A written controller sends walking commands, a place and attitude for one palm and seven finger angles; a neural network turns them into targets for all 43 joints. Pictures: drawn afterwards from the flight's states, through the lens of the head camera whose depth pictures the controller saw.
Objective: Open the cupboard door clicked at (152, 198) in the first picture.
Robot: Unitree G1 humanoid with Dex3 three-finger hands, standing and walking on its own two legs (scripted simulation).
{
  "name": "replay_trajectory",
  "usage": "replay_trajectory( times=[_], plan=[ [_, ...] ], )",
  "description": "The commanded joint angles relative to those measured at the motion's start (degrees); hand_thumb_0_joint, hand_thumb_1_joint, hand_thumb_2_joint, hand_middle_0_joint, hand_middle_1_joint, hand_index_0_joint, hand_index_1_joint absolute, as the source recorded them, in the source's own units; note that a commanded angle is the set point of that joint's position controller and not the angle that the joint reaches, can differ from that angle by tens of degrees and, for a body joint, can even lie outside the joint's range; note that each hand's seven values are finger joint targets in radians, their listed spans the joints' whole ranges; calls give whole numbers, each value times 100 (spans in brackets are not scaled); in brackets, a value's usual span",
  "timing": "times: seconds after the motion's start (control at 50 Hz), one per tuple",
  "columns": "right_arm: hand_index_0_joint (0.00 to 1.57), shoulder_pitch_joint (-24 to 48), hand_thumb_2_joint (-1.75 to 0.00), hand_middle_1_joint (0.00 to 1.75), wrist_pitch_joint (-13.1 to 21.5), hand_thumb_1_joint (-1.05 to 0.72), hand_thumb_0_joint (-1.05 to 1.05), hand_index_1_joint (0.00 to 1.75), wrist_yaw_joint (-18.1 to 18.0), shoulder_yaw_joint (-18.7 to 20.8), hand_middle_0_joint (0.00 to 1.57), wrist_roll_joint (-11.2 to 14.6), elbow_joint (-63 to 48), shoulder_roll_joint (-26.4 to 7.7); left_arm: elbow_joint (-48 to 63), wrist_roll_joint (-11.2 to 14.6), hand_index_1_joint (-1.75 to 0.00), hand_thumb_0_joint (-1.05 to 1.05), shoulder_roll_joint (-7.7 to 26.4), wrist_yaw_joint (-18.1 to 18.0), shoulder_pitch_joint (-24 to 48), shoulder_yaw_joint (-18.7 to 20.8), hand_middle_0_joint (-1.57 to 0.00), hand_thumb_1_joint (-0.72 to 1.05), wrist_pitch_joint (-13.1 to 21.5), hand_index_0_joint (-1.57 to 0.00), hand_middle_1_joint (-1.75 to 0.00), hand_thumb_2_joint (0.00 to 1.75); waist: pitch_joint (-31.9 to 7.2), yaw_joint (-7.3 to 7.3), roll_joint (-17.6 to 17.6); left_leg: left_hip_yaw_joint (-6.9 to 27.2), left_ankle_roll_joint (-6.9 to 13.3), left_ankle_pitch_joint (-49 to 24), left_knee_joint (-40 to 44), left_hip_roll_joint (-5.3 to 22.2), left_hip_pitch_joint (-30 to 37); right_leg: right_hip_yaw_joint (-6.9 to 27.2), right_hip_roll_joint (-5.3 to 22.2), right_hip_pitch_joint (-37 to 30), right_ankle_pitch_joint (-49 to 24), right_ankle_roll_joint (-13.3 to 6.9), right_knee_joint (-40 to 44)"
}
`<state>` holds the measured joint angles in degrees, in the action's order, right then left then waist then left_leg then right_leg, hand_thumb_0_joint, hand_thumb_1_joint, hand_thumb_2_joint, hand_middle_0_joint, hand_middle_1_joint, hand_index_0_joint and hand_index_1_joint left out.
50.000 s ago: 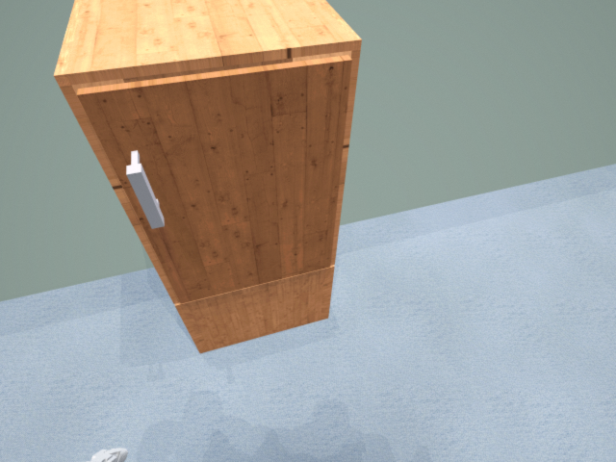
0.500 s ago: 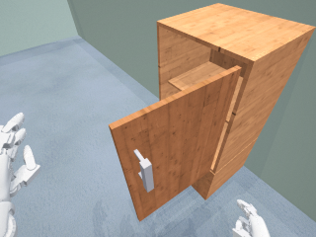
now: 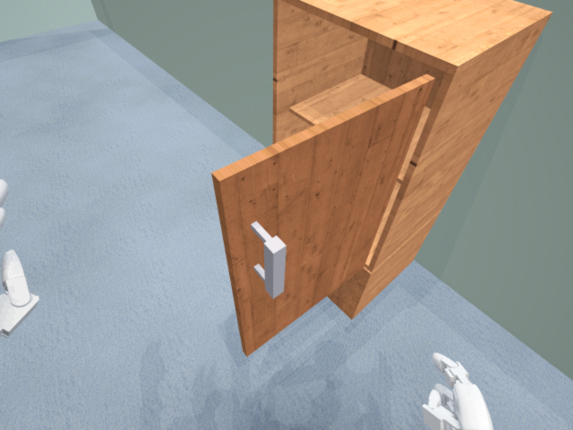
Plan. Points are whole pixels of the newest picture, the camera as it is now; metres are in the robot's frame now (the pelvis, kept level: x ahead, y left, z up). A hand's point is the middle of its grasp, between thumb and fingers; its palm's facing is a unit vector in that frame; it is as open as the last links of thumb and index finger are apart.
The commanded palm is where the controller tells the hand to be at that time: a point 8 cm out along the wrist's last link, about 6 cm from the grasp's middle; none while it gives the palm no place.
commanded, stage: step back with the hand held close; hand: left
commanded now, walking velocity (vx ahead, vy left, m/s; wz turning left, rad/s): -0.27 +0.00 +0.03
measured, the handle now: (266, 260) +0.35 +0.06 +0.03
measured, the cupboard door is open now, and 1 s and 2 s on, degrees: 86 86 86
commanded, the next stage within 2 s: stop stepping back and stand still in 0.80 s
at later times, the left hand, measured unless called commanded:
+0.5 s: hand out of the picture +0.14 +0.27 +0.18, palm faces +0.47 -0.73 -0.49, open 7.4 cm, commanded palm +0.08 +0.29 +0.19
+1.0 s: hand out of the picture +0.02 +0.22 +0.16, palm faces +0.31 -0.83 -0.46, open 7.4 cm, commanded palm -0.04 +0.26 +0.19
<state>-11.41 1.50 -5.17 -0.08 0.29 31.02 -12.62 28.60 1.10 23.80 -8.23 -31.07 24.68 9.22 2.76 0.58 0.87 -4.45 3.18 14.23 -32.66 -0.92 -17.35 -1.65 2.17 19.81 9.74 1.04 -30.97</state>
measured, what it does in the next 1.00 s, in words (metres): walks backwards: right foot, then left foot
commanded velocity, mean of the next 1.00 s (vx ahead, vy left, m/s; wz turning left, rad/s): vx -0.29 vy -0.01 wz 0.02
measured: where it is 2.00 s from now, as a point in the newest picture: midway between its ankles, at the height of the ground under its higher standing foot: outside the picture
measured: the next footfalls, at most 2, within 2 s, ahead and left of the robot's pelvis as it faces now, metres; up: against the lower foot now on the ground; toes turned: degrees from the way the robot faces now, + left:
right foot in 0.52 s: -0.14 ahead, -0.13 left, +0.00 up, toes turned +1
left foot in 0.78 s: -0.06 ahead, +0.05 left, +0.00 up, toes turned +0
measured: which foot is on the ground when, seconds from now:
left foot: down 0.00-0.62, up 0.64-0.76, down 0.78-1.00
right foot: down 0.00-0.30, up 0.32-0.50, down 0.52-0.82, up 0.84-1.00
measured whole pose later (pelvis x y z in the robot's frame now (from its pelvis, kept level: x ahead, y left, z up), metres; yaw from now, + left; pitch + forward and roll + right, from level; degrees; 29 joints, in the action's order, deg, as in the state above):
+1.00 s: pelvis -0.19 -0.03 +0.02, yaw -2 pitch +0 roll -3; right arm -7.9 6.4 -3.2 -0.3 -0.4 33.2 -11.2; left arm 33.2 3.2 26.5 -7.0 -33.8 23.4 7.9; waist 2.6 0.3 2.1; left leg -1.6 3.4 3.0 -20.6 0.4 -17.8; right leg 1.5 -3.0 21.0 25.7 1.3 -48.5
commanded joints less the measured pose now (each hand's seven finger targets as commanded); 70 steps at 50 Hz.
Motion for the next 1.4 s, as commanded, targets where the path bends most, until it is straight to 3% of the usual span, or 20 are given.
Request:
replay_trajectory(
  times=[0.0,0.18,0.28,0.44,0.56,0.62,0.7,0.76,0.8,0.9,0.94,0.98,1.04,1.08,1.1,1.12,1.14,1.26,1.34,1.38],
  plan=[
    [20,520,-90,30,431,-90,0,30,-44,320,20,-7,-898,-839,1217,-124,-30,0,839,-142,381,614,-20,90,448,-20,-30,90,-366,-32,-707,1139,312,2150,1602,970,-2531,478,-55,-2113,-298,-43,-621],
    [20,354,-90,30,560,-90,0,30,-30,266,20,-82,-645,-778,1424,-62,-30,0,1107,-282,635,717,-20,90,613,-20,-30,90,-417,-131,21,870,-60,1651,-3,342,-618,1153,626,473,2069,-449,1066],
    [20,549,-90,30,625,-90,0,30,-58,287,20,-73,-702,-842,1568,-79,-30,0,1141,-314,274,1019,-20,90,695,-20,-30,90,-734,-14,-1687,2212,384,2560,2237,1490,-2511,133,-431,-1626,592,9,-1635],
    [20,432,-90,30,878,-90,0,30,138,326,20,-138,-281,-712,1280,137,-30,0,745,-161,-80,523,-20,90,593,-20,-30,90,-776,-79,-1054,1798,372,-636,1689,1528,-130,156,-549,-421,1637,-83,-350],
    [20,655,-90,30,749,-90,0,30,164,293,20,-68,-240,-634,1736,156,-30,0,1332,-63,433,753,-20,90,739,-20,-30,90,-2137,32,-162,508,-18,-3455,212,828,1633,565,4,-847,-2784,131,859],
    [20,957,-90,30,644,-90,0,30,119,225,20,159,-655,-533,1595,256,-30,0,1646,-47,-209,1235,-20,90,668,-20,-30,90,-1995,170,1253,97,-217,199,-728,24,-333,735,915,-1840,-6009,492,554],
    [20,1151,-90,30,485,-90,0,30,10,6,20,47,-638,-418,1261,262,-30,0,1513,65,-759,1286,-20,90,511,-20,-30,90,-1205,102,312,298,-321,512,-420,38,-945,995,1039,-1650,-5962,-165,372],
    [20,810,-90,30,339,-90,0,30,-69,83,20,0,-462,-740,1362,245,-30,0,1319,45,-7,827,-20,90,526,-20,-30,90,-1241,-171,-712,589,-165,-3907,911,473,671,358,-42,-1032,-4233,269,-40],
    [20,560,-90,30,491,-90,0,30,71,283,20,-2,-386,-778,1391,256,-30,0,1237,53,85,621,-20,90,535,-20,-30,90,-1641,-43,-1287,1607,307,-6527,1105,1695,2177,469,-527,237,1167,182,-1153],
    [20,376,-90,30,754,-90,0,30,179,362,20,-49,-416,-701,1658,207,-30,0,1082,1,-357,541,-20,90,315,-20,-30,90,-1620,15,-905,1320,458,-4026,1457,1603,1402,420,-503,5,1602,46,-2103],
    [20,437,-90,30,790,-90,0,30,150,342,20,-11,-503,-704,1756,205,-30,0,1103,-63,-463,603,-20,90,160,-20,-30,90,-1284,-58,-849,1289,419,-1420,1982,1434,622,211,-514,-274,1513,99,-2027],
    [20,567,-90,30,831,-90,0,30,79,254,20,-51,-572,-673,1838,197,-30,0,1356,-174,-381,898,-20,90,130,-20,-30,90,-945,-45,-1192,1348,286,1607,2835,1271,-398,-60,-546,-973,1487,40,-1565],
    [20,602,-90,30,867,-90,0,30,26,206,20,-119,-500,-631,1580,104,-30,0,1152,-275,-78,721,-20,90,131,-20,-30,90,-635,-55,-1995,1030,-84,2859,3223,940,-1409,-620,-810,-2263,1976,-121,-526],
    [20,578,-90,30,816,-90,0,30,35,232,20,-138,-449,-585,1295,67,-30,0,1243,-248,-88,713,-20,90,135,-20,-30,90,-452,-53,-1399,457,-388,2420,2121,360,-1284,-548,-579,-2147,1964,-283,964],
    [20,557,-90,30,777,-90,0,30,55,202,20,-110,-391,-455,1296,77,-30,0,1201,-211,22,560,-20,90,166,-20,-30,90,-386,-88,-226,125,-468,1527,383,-34,-520,378,246,-987,2167,-544,2056],
    [20,612,-90,30,711,-90,0,30,47,213,20,-127,-338,-523,1449,103,-30,0,1430,-187,110,679,-20,90,180,-20,-30,90,-248,-19,1022,525,-477,871,-1930,-253,-285,2564,1592,623,3169,-1040,2983],
    [20,564,-90,30,671,-90,0,30,47,217,20,-200,-158,-687,1703,121,-30,0,1490,-157,555,688,-20,90,241,-20,-30,90,98,-59,990,688,-496,412,-3091,-120,-1113,2738,2087,973,2835,-1237,3024],
    [20,453,-90,30,741,-90,0,30,-12,238,20,-47,25,-596,35,2,-30,0,945,-37,819,247,-20,90,432,-20,-30,90,38,-177,140,249,-307,163,-2110,345,-1406,1312,1308,144,2668,-792,2206],
    [20,347,-90,30,956,-90,0,30,-135,253,20,-76,-69,-530,382,-73,-30,0,984,-169,864,331,-20,90,524,-20,-30,90,-423,-3,1061,-237,-72,934,-37,167,-333,1214,1191,-625,2527,-794,1956],
    [20,242,-90,30,1044,-90,0,30,-199,286,20,-96,-150,-591,764,-26,-30,0,1114,-247,549,547,-20,90,530,-20,-30,90,-648,-65,735,-245,-14,756,1090,110,520,961,843,-732,2063,-703,1295]
  ],
)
